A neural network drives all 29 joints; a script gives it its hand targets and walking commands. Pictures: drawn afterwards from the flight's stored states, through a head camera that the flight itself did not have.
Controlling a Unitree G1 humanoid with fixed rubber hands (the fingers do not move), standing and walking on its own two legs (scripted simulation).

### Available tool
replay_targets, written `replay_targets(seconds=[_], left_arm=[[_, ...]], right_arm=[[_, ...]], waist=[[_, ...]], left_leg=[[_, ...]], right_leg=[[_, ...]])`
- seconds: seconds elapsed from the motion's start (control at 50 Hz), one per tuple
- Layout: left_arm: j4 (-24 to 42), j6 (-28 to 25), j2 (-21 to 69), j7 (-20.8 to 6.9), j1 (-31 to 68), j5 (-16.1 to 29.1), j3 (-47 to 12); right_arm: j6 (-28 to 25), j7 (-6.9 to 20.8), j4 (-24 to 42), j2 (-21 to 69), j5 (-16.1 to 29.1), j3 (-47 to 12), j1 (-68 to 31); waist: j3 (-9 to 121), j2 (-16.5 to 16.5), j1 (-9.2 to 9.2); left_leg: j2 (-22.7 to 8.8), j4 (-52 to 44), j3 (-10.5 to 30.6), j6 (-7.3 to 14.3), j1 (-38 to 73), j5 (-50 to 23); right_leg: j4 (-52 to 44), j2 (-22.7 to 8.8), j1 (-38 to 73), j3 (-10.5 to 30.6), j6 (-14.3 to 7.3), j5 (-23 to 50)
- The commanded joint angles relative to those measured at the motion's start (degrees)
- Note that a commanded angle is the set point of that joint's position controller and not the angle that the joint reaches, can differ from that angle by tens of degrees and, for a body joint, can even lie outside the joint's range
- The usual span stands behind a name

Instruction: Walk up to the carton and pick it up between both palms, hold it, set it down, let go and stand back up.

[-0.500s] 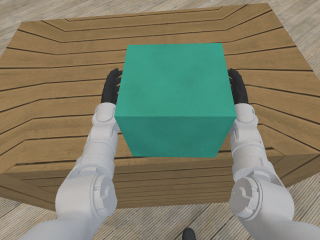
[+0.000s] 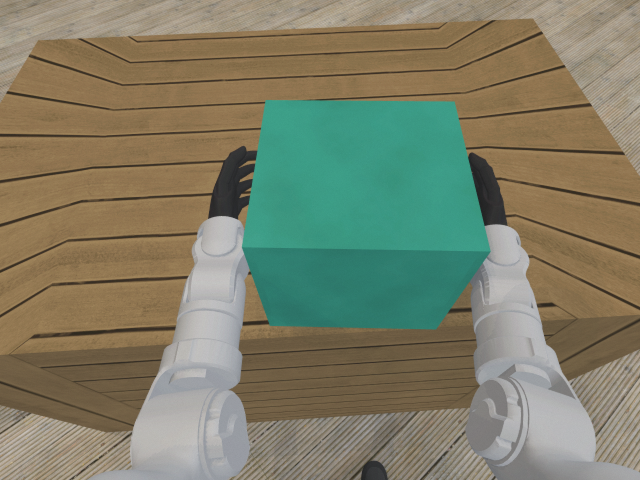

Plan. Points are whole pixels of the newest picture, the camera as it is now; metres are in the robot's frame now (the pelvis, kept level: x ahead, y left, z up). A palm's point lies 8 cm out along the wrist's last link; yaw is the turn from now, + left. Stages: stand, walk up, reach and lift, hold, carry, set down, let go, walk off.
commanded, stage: reach and lift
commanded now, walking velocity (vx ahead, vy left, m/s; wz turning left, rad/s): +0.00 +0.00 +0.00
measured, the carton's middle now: (355, 221) +0.41 -0.08 +0.05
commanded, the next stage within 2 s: none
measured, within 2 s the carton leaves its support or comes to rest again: leaves its support in 0.72 s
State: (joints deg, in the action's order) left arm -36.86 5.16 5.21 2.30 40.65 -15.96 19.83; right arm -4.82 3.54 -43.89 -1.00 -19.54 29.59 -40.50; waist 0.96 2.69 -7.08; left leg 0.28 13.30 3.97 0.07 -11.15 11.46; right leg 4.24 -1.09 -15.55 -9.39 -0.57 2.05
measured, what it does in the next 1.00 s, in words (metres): stands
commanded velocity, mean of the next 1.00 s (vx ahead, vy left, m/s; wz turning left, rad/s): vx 0.00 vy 0.00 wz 0.00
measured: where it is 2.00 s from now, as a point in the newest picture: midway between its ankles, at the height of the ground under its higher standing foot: outside the picture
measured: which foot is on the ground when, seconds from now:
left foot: down 0.00-1.00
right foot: down 0.00-1.00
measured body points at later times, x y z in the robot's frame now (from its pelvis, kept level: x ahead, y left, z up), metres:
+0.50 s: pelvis +0.00 +0.00 +0.00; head +0.07 -0.01 +0.44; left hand +0.44 +0.08 +0.08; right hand +0.40 -0.24 +0.06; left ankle -0.07 +0.12 -0.75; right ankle +0.03 -0.12 -0.75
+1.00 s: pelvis -0.01 -0.01 +0.00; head +0.05 -0.03 +0.45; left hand +0.44 +0.07 +0.10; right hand +0.39 -0.25 +0.08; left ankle -0.07 +0.12 -0.75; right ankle +0.03 -0.12 -0.75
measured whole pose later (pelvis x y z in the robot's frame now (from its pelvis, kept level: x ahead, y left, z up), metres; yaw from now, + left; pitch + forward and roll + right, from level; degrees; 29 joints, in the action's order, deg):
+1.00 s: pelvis -0.01 -0.01 +0.00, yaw +1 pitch +11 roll +0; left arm -48.1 -7.3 3.7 3.8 44.2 -13.9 19.2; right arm -19.6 0.3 -51.5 -2.6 -21.4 32.1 -41.4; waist 4.5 3.3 -5.6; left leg 0.6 10.6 4.7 -0.4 -13.1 8.8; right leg 3.8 -1.5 -18.3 -10.1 -1.0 3.1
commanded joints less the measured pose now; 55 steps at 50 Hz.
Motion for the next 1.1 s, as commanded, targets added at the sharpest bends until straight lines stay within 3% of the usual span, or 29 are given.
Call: replay_targets(seconds=[0.0,0.26,0.44,0.66,0.9,1.08], left_arm=[[6.9,0.5,23.3,-5.0,28.4,0.7,-18.7],[7.5,1.9,24.4,-5.2,28.2,0.6,-20.4],[6.3,-0.9,24.8,-4.8,29.7,0.2,-20.2],[3.5,-9.5,23.6,-4.1,34.7,0.9,-19.1],[-3.3,-16.3,21.7,-3.8,38.6,0.9,-17.5],[-5.3,-19.7,22.6,-4.3,40.8,1.7,-18.4]], right_arm=[[-4.3,4.1,6.3,18.6,-0.3,-15.4,-31.2],[-5.1,4.6,5.8,18.7,0.5,-16.3,-31.6],[-8.3,4.2,5.5,18.7,-0.2,-15.8,-32.9],[-15.1,3.3,4.7,17.7,-2.4,-14.6,-36.3],[-19.3,1.7,-1.3,17.7,-4.5,-14.6,-37.8],[-22.3,-0.2,-3.2,20.9,-3.9,-19.3,-38.3]], waist=[[34.9,0.1,-0.6],[34.1,-0.5,-1.18],[36.9,-0.4,-1.23],[40.3,-2.5,-1.05],[41.2,-3.9,0.24],[46.4,-5.8,0.79]], left_leg=[[0.7,1.0,0.4,-4.1,-3.4,-24.6],[0.9,1.4,0.4,-3.6,-5.8,-24.6],[0.8,1.2,0.2,-3.6,-5.6,-25.5],[0.8,-0.2,-0.1,-3.1,-6.3,-25.4],[0.5,-3.3,-0.7,-2.3,-7.5,-21.0],[1.2,-4.5,-1.1,-0.2,-12.8,-22.4]], right_leg=[[9.3,2.2,32.6,2.0,0.1,21.5],[9.7,1.6,33.9,2.2,0.0,21.5],[9.6,1.6,34.2,2.0,0.0,21.5],[10.0,1.9,34.1,1.4,1.0,21.4],[8.9,1.4,33.4,1.7,2.1,17.9],[10.9,0.5,40.3,3.4,3.2,26.7]])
